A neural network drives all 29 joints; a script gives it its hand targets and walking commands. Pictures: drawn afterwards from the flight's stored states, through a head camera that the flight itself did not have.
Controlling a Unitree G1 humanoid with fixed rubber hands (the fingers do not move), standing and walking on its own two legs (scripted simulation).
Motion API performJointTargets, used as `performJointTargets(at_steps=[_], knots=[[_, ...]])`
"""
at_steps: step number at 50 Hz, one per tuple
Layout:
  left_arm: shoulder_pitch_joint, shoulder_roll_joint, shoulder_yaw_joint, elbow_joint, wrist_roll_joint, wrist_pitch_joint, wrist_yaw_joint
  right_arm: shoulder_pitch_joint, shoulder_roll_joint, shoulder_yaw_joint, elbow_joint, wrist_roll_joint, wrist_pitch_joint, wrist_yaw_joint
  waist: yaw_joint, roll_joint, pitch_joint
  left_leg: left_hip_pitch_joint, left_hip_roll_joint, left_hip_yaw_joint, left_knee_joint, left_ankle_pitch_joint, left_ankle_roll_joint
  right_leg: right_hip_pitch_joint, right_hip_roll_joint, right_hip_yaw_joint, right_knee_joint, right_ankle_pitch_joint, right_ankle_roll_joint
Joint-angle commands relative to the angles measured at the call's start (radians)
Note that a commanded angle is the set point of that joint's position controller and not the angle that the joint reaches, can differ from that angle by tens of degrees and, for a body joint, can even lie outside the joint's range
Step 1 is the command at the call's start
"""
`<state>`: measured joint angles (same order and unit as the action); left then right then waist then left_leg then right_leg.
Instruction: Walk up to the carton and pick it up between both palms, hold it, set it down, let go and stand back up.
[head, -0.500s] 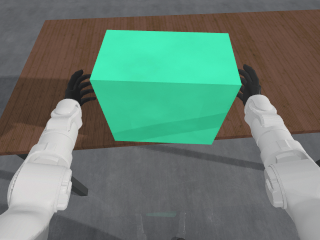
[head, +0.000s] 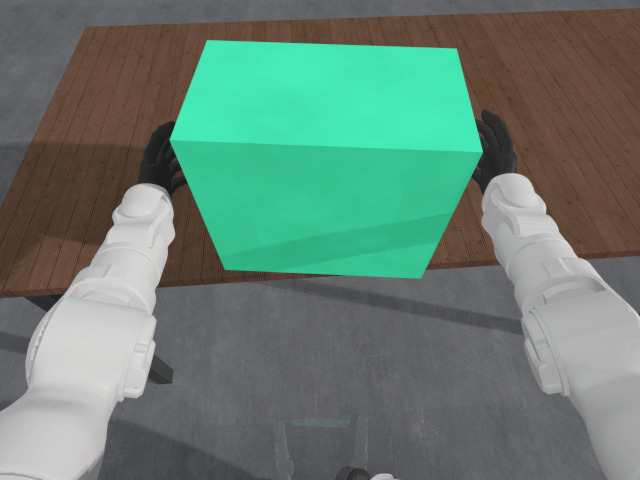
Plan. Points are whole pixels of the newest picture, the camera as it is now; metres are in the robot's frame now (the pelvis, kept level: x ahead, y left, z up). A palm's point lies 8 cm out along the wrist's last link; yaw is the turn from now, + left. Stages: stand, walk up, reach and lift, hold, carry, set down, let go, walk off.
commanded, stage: reach and lift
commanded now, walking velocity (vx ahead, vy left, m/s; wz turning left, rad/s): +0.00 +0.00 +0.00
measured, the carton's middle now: (326, 173) +0.48 -0.01 +0.08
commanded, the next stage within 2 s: none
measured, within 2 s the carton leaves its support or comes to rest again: leaves its support in 1.94 s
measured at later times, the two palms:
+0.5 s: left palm (175, 184) +0.46 +0.19 +0.09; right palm (478, 177) +0.45 -0.20 +0.10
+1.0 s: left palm (176, 186) +0.45 +0.19 +0.09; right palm (477, 177) +0.45 -0.20 +0.10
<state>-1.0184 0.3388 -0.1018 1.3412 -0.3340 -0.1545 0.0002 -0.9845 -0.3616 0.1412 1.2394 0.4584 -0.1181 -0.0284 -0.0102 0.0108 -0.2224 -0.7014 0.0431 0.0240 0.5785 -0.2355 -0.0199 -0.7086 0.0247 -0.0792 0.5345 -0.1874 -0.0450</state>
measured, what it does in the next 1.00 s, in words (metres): stands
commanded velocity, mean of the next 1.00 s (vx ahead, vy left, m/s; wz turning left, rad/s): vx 0.00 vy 0.00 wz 0.00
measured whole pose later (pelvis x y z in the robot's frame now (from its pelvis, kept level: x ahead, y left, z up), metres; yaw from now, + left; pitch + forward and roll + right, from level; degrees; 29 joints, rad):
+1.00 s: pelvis +0.00 +0.00 +0.00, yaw +0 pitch +21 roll -1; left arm -1.03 0.25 -0.03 1.39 -0.26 -0.20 0.07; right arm -0.99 -0.26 -0.04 1.25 0.29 -0.10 -0.09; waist -0.01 0.02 -0.24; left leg -0.69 0.04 0.02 0.54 -0.22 -0.02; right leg -0.69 0.02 -0.08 0.50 -0.17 -0.04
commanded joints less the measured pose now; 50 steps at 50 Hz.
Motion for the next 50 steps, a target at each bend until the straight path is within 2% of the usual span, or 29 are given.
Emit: performJointTargets(at_steps=[1,3,4,7,8,11,13,15,16,18,20,22,24,29,30,31,33,36,37,38,43,44,47,49,50], knots=[[-0.544,0.163,0.026,-0.184,0.001,-0.075,0.019,-0.486,-0.147,-0.060,-0.179,-0.033,-0.045,-0.002,-0.012,-0.009,-0.717,0.244,-0.043,0.004,-0.006,0.319,-0.020,0.409,-0.006,0.051,0.016,0.388,0.081],[-0.562,0.155,0.030,-0.182,0.014,-0.077,0.027,-0.499,-0.141,-0.079,-0.181,-0.053,-0.045,-0.009,-0.013,0.013,-0.743,0.246,-0.046,0.010,-0.003,0.303,-0.026,0.405,-0.007,0.047,0.015,0.360,0.078],[-0.560,0.165,0.041,-0.163,0.018,-0.076,0.029,-0.506,-0.135,-0.079,-0.176,-0.063,-0.045,-0.013,-0.003,-0.013,-0.742,0.231,-0.048,0.015,0.001,0.295,-0.024,0.411,-0.008,0.053,0.017,0.365,0.080],[-0.579,0.163,0.059,-0.158,0.037,-0.081,0.038,-0.522,-0.114,-0.088,-0.189,-0.084,-0.045,-0.030,0.006,-0.010,-0.770,0.200,-0.053,0.021,0.001,0.295,-0.021,0.455,-0.011,0.055,0.028,0.398,0.079],[-0.572,0.146,0.055,-0.157,0.041,-0.083,0.038,-0.513,-0.103,-0.093,-0.181,-0.083,-0.044,-0.033,-0.002,0.007,-0.771,0.197,-0.051,0.021,-0.006,0.294,-0.022,0.459,-0.013,0.057,0.025,0.390,0.078],[-0.576,0.120,0.066,-0.144,0.054,-0.075,0.048,-0.519,-0.099,-0.118,-0.158,-0.111,-0.040,-0.042,-0.010,0.002,-0.744,0.240,-0.048,0.019,-0.012,0.303,-0.036,0.430,-0.005,0.045,0.009,0.366,0.075],[-0.582,0.097,0.064,-0.157,0.065,-0.073,0.052,-0.527,-0.070,-0.128,-0.176,-0.114,-0.039,-0.045,-0.003,0.020,-0.757,0.252,-0.046,0.018,-0.005,0.309,-0.035,0.410,-0.010,0.047,0.007,0.364,0.067],[-0.576,0.082,0.064,-0.152,0.064,-0.074,0.057,-0.515,-0.066,-0.121,-0.181,-0.123,-0.034,-0.045,-0.013,0.005,-0.750,0.271,-0.044,0.015,-0.009,0.329,-0.033,0.419,-0.006,0.046,0.002,0.374,0.069],[-0.574,0.082,0.067,-0.139,0.061,-0.075,0.056,-0.514,-0.050,-0.116,-0.166,-0.117,-0.030,-0.045,-0.005,-0.006,-0.736,0.273,-0.041,0.017,-0.007,0.322,-0.034,0.407,-0.008,0.045,-0.001,0.375,0.070],[-0.565,0.065,0.069,-0.148,0.062,-0.077,0.061,-0.501,-0.048,-0.113,-0.159,-0.117,-0.030,-0.044,-0.016,-0.004,-0.727,0.290,-0.041,0.011,-0.010,0.357,-0.037,0.415,-0.005,0.043,-0.002,0.386,0.065],[-0.570,0.069,0.071,-0.151,0.070,-0.084,0.058,-0.513,-0.041,-0.120,-0.176,-0.127,-0.032,-0.046,-0.007,0.008,-0.738,0.275,-0.042,0.015,-0.018,0.335,-0.033,0.426,-0.011,0.047,-0.005,0.363,0.065],[-0.577,0.061,0.058,-0.133,0.050,-0.086,0.057,-0.526,-0.038,-0.126,-0.182,-0.133,-0.031,-0.047,-0.015,-0.012,-0.732,0.271,-0.041,0.014,-0.018,0.330,-0.036,0.430,-0.010,0.042,-0.006,0.371,0.064],[-0.582,0.041,0.039,-0.169,0.043,-0.091,0.064,-0.519,-0.044,-0.127,-0.179,-0.124,-0.033,-0.043,-0.025,0.026,-0.757,0.308,-0.038,0.007,-0.010,0.370,-0.047,0.403,-0.005,0.036,-0.004,0.378,0.059],[-0.584,0.031,0.059,-0.172,0.061,-0.087,0.065,-0.521,-0.029,-0.134,-0.190,-0.131,-0.035,-0.035,-0.013,0.028,-0.755,0.337,-0.035,0.004,0.001,0.408,-0.053,0.395,-0.005,0.034,-0.014,0.410,0.058],[-0.572,0.027,0.059,-0.154,0.057,-0.089,0.065,-0.531,-0.025,-0.124,-0.200,-0.134,-0.037,-0.035,-0.010,-0.001,-0.735,0.322,-0.035,0.005,0.003,0.404,-0.044,0.401,-0.006,0.034,-0.009,0.419,0.062],[-0.568,0.030,0.069,-0.152,0.068,-0.092,0.062,-0.523,-0.015,-0.125,-0.193,-0.139,-0.038,-0.037,-0.005,0.008,-0.731,0.312,-0.039,0.005,0.001,0.408,-0.041,0.427,-0.011,0.043,-0.002,0.442,0.064],[-0.572,0.020,0.078,-0.174,0.078,-0.101,0.059,-0.516,0.005,-0.131,-0.214,-0.145,-0.043,-0.041,-0.006,0.009,-0.744,0.299,-0.040,0.007,-0.011,0.392,-0.037,0.445,-0.017,0.048,-0.008,0.439,0.067],[-0.583,0.000,0.068,-0.174,0.077,-0.099,0.066,-0.509,0.002,-0.151,-0.178,-0.154,-0.036,-0.040,-0.025,0.024,-0.737,0.338,-0.034,0.004,-0.012,0.400,-0.051,0.417,-0.008,0.034,-0.017,0.418,0.057],[-0.575,0.014,0.081,-0.173,0.081,-0.099,0.066,-0.513,0.003,-0.152,-0.206,-0.157,-0.039,-0.040,-0.006,0.016,-0.751,0.337,-0.037,0.007,-0.009,0.405,-0.045,0.420,-0.011,0.041,-0.019,0.419,0.060],[-0.580,-0.007,0.070,-0.186,0.083,-0.102,0.067,-0.515,0.014,-0.148,-0.205,-0.155,-0.039,-0.038,-0.017,0.019,-0.761,0.336,-0.035,0.005,-0.006,0.407,-0.044,0.412,-0.013,0.041,-0.018,0.412,0.060],[-0.580,-0.003,0.087,-0.162,0.077,-0.100,0.066,-0.526,0.027,-0.153,-0.212,-0.173,-0.030,-0.041,-0.012,-0.019,-0.726,0.307,-0.039,0.006,-0.027,0.361,-0.033,0.442,-0.017,0.040,-0.025,0.396,0.062],[-0.583,-0.007,0.079,-0.178,0.070,-0.101,0.066,-0.523,0.027,-0.156,-0.207,-0.169,-0.030,-0.041,-0.019,-0.014,-0.723,0.311,-0.036,0.002,-0.025,0.374,-0.038,0.438,-0.017,0.043,-0.022,0.411,0.062],[-0.603,-0.033,0.073,-0.191,0.078,-0.109,0.072,-0.523,0.052,-0.166,-0.201,-0.176,-0.028,-0.031,-0.015,0.020,-0.743,0.334,-0.036,0.004,-0.023,0.372,-0.039,0.411,-0.017,0.044,-0.032,0.369,0.057],[-0.599,-0.047,0.078,-0.181,0.079,-0.108,0.070,-0.522,0.057,-0.177,-0.192,-0.191,-0.026,-0.027,-0.026,0.006,-0.727,0.356,-0.034,-0.004,-0.023,0.386,-0.040,0.402,-0.016,0.037,-0.037,0.371,0.055],[-0.598,-0.063,0.075,-0.185,0.091,-0.110,0.068,-0.519,0.069,-0.183,-0.188,-0.198,-0.029,-0.024,-0.017,0.025,-0.728,0.364,-0.032,0.001,-0.021,0.397,-0.044,0.386,-0.015,0.032,-0.037,0.376,0.054]])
